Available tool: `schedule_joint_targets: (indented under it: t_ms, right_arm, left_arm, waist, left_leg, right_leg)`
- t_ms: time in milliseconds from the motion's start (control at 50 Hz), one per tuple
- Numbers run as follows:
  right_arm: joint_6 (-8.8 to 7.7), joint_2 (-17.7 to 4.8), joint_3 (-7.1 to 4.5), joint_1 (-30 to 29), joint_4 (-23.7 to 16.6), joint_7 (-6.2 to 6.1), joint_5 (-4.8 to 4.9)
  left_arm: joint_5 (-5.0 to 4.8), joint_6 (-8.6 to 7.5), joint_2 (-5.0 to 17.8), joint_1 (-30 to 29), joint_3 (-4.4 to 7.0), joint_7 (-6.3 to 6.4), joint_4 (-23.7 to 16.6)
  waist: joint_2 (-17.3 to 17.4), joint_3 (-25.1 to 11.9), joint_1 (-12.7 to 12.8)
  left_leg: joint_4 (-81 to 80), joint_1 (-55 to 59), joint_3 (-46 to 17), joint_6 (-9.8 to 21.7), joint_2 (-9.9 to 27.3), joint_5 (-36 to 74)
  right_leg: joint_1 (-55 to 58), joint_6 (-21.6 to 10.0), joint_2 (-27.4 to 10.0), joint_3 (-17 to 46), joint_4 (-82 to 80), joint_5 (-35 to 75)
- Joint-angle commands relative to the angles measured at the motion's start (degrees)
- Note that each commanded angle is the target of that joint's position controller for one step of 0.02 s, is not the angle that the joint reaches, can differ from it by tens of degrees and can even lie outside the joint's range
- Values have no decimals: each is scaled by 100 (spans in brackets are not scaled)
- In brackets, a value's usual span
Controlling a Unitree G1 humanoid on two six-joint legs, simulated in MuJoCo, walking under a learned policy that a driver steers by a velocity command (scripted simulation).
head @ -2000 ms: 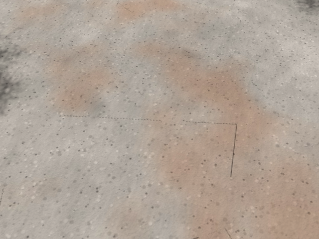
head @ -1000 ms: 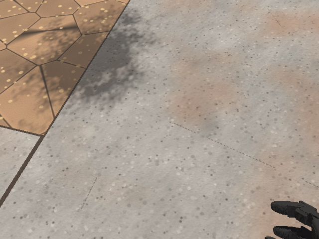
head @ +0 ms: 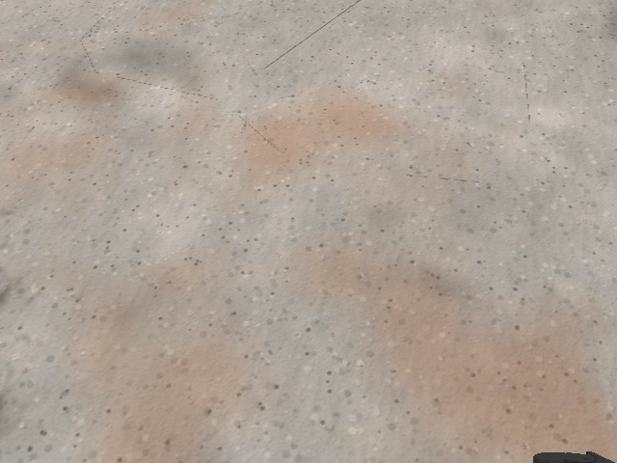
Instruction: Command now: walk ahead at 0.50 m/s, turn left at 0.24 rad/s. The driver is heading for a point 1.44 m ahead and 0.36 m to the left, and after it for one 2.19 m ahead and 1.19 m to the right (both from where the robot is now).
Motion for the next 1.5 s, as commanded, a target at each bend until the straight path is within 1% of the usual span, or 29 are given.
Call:
schedule_joint_targets:
  t_ms: [20, 60, 80, 100, 120, 140, 160, 200, 280, 380, 480, 540, 560, 580, 600, 640, 720, 840, 980, 1020, 1040, 1060, 1080, 1100, 1120, 1140, 1180, 1320, 1500]
  right_arm:
    - [-114, -581, -154, -556, -605, 97, 14]
    - [-75, -898, -344, 554, -343, 46, -28]
    - [-50, -1185, -456, 1400, -204, -8, -35]
    - [-44, -1787, -605, 1884, -201, -33, -59]
    - [-21, -1315, -498, 2070, -118, -31, 43]
    - [13, -1079, -418, 1760, -182, -75, 33]
    - [46, -1013, -397, 1416, -278, -100, -8]
    - [61, -834, -319, 984, -395, -126, -83]
    - [60, -937, -351, 898, -382, -229, -49]
    - [169, -1096, -415, 1336, -157, -364, 38]
    - [286, -1048, -425, 1598, -32, -415, 71]
    - [307, -773, -345, 1400, -133, -386, 12]
    - [284, -424, -218, 1485, -253, -369, -102]
    - [235, -224, -139, 2272, -411, -359, 89]
    - [247, -837, -250, 2159, -229, -382, 142]
    - [299, -1009, -336, 1244, -367, -380, 38]
    - [371, -605, -319, 1105, -496, -284, 79]
    - [352, -379, -223, 460, -702, -189, 20]
    - [204, -315, -147, -634, -1073, -12, 6]
    - [173, -558, -263, -198, -997, -21, -43]
    - [164, -790, -398, 630, -745, -58, -56]
    - [193, -1147, -550, 1548, -497, -148, -92]
    - [216, -1781, -658, 2100, -435, -246, -227]
    - [211, -1453, -567, 2160, -492, -250, -205]
    - [186, -1126, -451, 1819, -423, -228, -171]
    - [156, -917, -389, 1487, -363, -215, -115]
    - [54, -526, -295, 903, -307, -168, -127]
    - [-154, -579, -394, 758, 112, -280, -224]
    - [113, -1047, -562, 1220, 530, -392, -2]
  left_arm:
    - [3, 33, 1021, 203, 288, 69, -100]
    - [29, 110, 1081, -12, 287, 122, -180]
    - [80, 107, 989, -40, 230, 172, -288]
    - [146, -24, 457, 634, 57, 110, -477]
    - [127, -177, 526, 436, 17, 33, -438]
    - [-99, -305, 876, -130, 102, -60, -626]
    - [-132, -381, 850, -542, 74, -80, -747]
    - [78, -383, 817, -657, 120, -38, -799]
    - [158, -217, 571, -517, 70, 37, -804]
    - [103, -270, 305, -1633, -37, -1, -1033]
    - [-10, -375, 600, -1923, 97, -93, -1120]
    - [45, -449, 914, -821, 285, -33, -901]
    - [109, -435, 1234, 62, 373, 24, -840]
    - [125, -338, 1539, 364, 459, -21, -616]
    - [14, -310, 961, 184, 346, -45, -741]
    - [60, -253, 625, -259, 231, -15, -776]
    - [68, -289, 436, -498, 187, -4, -575]
    - [48, -277, 762, -439, 295, 6, -259]
    - [-186, -102, 1055, 210, 328, -37, 285]
    - [-228, -25, 1203, 171, 339, -20, 377]
    - [-233, 5, 1187, 88, 306, -6, 407]
    - [-154, -30, 985, 108, 209, 8, 362]
    - [-5, -116, 242, 580, -33, -44, 125]
    - [-110, -219, 511, 574, 15, -59, 268]
    - [-291, -230, 940, 116, 173, -72, 128]
    - [-289, -223, 851, -183, 161, -62, 36]
    - [-153, -90, 703, -150, 200, -7, 121]
    - [-123, 163, 252, -453, 157, -10, 14]
    - [-84, 133, 221, -1739, 85, -336, -640]
  waist:
    - [-657, 134, -8]
    - [-680, -655, -637]
    - [-460, -1220, -1030]
    - [880, -2026, -774]
    - [984, -2377, -934]
    - [575, -1530, -1009]
    - [12, -925, -915]
    - [-278, -301, -518]
    - [35, -192, -300]
    - [145, -143, -736]
    - [329, -164, -726]
    - [344, -752, -97]
    - [-364, -1596, 211]
    - [-2353, -2089, -190]
    - [-1555, -1559, -49]
    - [-609, -475, 13]
    - [-926, -54, -263]
    - [-611, 71, -165]
    - [-597, 389, 25]
    - [-788, 62, -378]
    - [-737, -416, -874]
    - [-633, -1072, -1281]
    - [741, -2052, -1093]
    - [817, -2773, -1219]
    - [493, -1749, -1176]
    - [428, -1027, -975]
    - [429, -417, -555]
    - [127, 132, -350]
    - [-44, 500, -701]
  left_leg:
    - [-117, -197, 74, 316, -165, -722]
    - [-214, 1413, 449, 586, -631, -759]
    - [-137, 2983, -248, 870, -192, -388]
    - [-285, 5253, -3062, 1951, 1277, -1000]
    - [-1239, 5873, -4671, 2121, 1595, -1881]
    - [-1403, 5318, -3994, 1808, 1476, -2362]
    - [-1503, 4458, -3358, 1629, 1266, -2141]
    - [-1749, 3121, -2566, 1511, 869, -989]
    - [-1939, 2206, -1855, 1574, 524, 226]
    - [-1753, 1797, -1457, 1124, 91, -152]
    - [-1114, 2622, -2319, 944, 422, -692]
    - [147, 2423, -2221, 617, 98, -294]
    - [1749, 1681, -1677, 400, -313, -1389]
    - [3380, -297, -1042, 103, -911, -3806]
    - [4056, -898, -1154, 17, -407, -3551]
    - [4113, -866, -842, -90, -70, -2589]
    - [3560, -481, -620, -165, 302, -2077]
    - [2072, -656, -455, -247, 383, -841]
    - [272, -87, 43, 146, 39, -880]
    - [-78, 796, 255, 348, -233, -1238]
    - [-405, 2018, 386, 506, -399, -859]
    - [-148, 3747, -59, 695, 31, -541]
    - [-248, 5976, -2620, 1472, 1788, -983]
    - [-1041, 5920, -4083, 1784, 2284, -1281]
    - [-1165, 5179, -3081, 1478, 2029, -1369]
    - [-1307, 4375, -2209, 1264, 1737, -1211]
    - [-1765, 3142, -1215, 1008, 1274, -841]
    - [-2461, 2674, 267, 946, 1124, -26]
    - [-2006, 3958, 1072, 692, 1472, 948]
  right_leg:
    - [433, -566, -1880, 334, 285, 4143]
    - [286, -341, -1584, -66, 1715, 6133]
    - [-701, -133, -1412, -228, 3067, 5388]
    - [-3086, 376, -415, -383, 5451, 1996]
    - [-4159, 426, -31, 341, 6129, -1028]
    - [-4707, 339, -421, 587, 6301, -727]
    - [-4694, 279, -665, 468, 5973, -329]
    - [-4196, 354, -989, 375, 5046, 112]
    - [-3792, 748, -999, 129, 4073, 490]
    - [-3082, 889, -584, 6, 1987, 2413]
    - [-2832, 670, -471, 314, 1189, 2025]
    - [-1076, 172, -792, 370, 892, 1690]
    - [426, -188, -1815, 1373, 1007, 1362]
    - [1862, -1055, -2919, 3992, 476, -24]
    - [1502, -910, -2891, 4134, 240, -1108]
    - [192, -572, -2397, 2505, 68, -18]
    - [-790, -577, -1935, 1054, -433, 1304]
    - [-665, -641, -1916, -87, -665, 2421]
    - [-41, -543, -2145, -386, -476, 3096]
    - [123, -433, -2126, -388, 235, 4685]
    - [-141, -287, -1911, -576, 1144, 5221]
    - [-1180, -66, -1657, -666, 2410, 4331]
    - [-3457, 350, -759, -706, 4749, 635]
    - [-3938, 390, -441, 368, 5735, -1426]
    - [-4429, 365, -749, 491, 5984, -1134]
    - [-4504, 351, -1029, 285, 5725, -661]
    - [-3974, 409, -1349, 262, 5226, 102]
    - [-4109, 574, -1351, 388, 4037, 1664]
    - [-4188, 91, -1072, -415, 2139, 1601]
Velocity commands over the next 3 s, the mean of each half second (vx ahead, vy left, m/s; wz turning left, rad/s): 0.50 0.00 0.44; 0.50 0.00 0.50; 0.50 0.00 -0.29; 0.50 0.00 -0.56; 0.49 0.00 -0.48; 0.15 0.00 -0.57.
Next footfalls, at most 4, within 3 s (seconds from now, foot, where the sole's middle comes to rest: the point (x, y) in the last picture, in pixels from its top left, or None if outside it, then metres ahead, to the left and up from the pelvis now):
0.08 left None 0.23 0.12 -0.77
0.54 right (367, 435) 0.53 -0.03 -0.77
1.06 left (205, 371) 0.66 0.34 -0.77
1.58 right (268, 248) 1.03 0.23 -0.77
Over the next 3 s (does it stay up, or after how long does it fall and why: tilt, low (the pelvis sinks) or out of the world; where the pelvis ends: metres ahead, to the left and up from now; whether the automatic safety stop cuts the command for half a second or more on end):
stays up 1.48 0.29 0.00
